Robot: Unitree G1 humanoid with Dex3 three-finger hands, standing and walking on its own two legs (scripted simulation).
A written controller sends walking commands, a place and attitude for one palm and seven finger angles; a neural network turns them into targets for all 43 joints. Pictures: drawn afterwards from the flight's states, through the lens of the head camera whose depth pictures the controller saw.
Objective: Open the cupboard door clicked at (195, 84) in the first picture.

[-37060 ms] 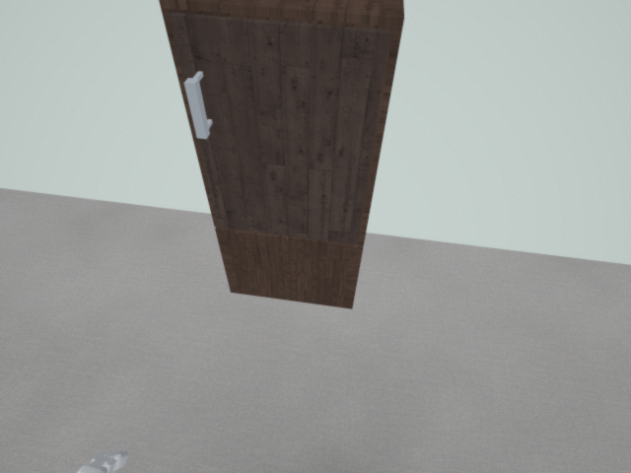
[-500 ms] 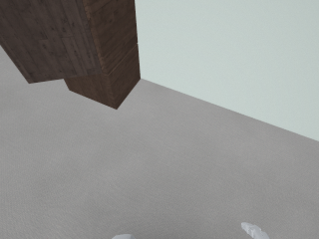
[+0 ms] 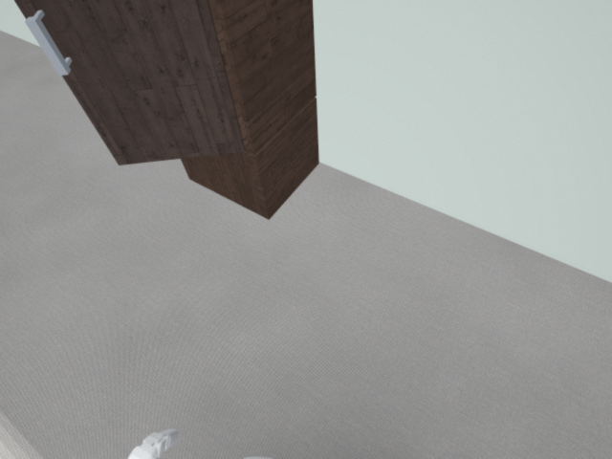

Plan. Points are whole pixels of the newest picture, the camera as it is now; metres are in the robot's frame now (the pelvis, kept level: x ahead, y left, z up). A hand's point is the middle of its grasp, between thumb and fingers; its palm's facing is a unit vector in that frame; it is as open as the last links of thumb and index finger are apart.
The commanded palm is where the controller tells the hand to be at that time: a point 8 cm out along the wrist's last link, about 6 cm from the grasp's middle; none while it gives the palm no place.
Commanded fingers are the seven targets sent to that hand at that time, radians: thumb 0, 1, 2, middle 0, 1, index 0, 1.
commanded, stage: turn to face it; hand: left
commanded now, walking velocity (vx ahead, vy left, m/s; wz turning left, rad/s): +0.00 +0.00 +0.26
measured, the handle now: (52, 43) +0.98 +0.65 +0.05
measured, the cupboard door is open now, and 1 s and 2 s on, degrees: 39 39 39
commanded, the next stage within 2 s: take the last steps up to it in 0.06 s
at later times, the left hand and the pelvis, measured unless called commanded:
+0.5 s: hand out of the picture -0.06 +0.21 -0.18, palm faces +0.30 -0.94 -0.19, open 7.3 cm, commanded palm none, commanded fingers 0.00 0.90 0.90 -0.20 -0.30 -0.20 -0.30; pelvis +0.04 +0.04 +0.00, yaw +11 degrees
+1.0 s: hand (132, 358) +0.29 +0.32 -0.15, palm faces +0.18 -0.97 -0.19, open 7.4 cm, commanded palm none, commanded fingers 0.00 0.90 0.90 -0.20 -0.30 -0.20 -0.30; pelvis +0.18 +0.13 +0.00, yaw +13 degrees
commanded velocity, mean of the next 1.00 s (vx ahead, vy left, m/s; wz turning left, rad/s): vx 0.26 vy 0.13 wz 0.14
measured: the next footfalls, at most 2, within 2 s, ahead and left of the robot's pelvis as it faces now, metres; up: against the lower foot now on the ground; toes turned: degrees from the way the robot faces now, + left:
left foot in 0.50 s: +0.06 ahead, +0.15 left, +0.00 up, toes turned +17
right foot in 1.06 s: +0.34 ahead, +0.08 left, +0.00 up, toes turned +6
